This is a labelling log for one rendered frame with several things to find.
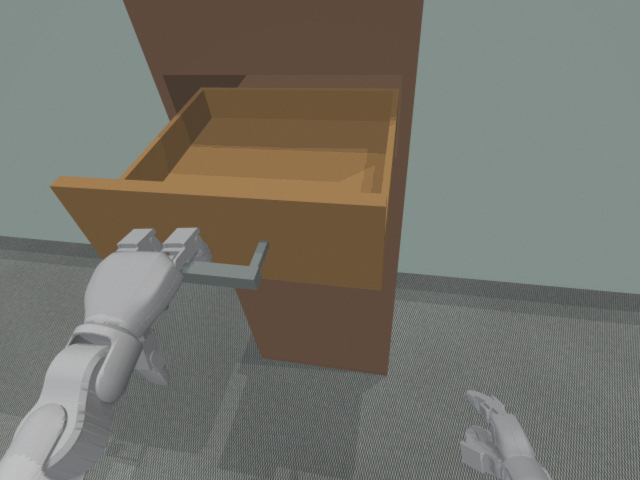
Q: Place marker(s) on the robot left hand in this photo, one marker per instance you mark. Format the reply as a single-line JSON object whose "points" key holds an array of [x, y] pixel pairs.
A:
{"points": [[133, 286]]}

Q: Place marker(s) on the robot right hand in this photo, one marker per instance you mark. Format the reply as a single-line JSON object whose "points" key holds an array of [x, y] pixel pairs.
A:
{"points": [[484, 450]]}

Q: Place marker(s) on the cabinet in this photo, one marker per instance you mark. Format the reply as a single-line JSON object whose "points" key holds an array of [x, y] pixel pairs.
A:
{"points": [[189, 44]]}

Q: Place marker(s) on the drawer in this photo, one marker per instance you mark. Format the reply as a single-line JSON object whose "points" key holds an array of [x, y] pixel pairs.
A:
{"points": [[307, 169]]}

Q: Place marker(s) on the robot right forearm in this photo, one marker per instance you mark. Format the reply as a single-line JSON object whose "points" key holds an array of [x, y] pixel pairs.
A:
{"points": [[523, 468]]}

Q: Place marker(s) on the robot left forearm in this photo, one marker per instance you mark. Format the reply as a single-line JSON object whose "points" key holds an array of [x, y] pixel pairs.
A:
{"points": [[68, 429]]}

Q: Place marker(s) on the handle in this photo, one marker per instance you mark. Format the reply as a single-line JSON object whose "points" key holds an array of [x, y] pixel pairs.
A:
{"points": [[227, 275]]}

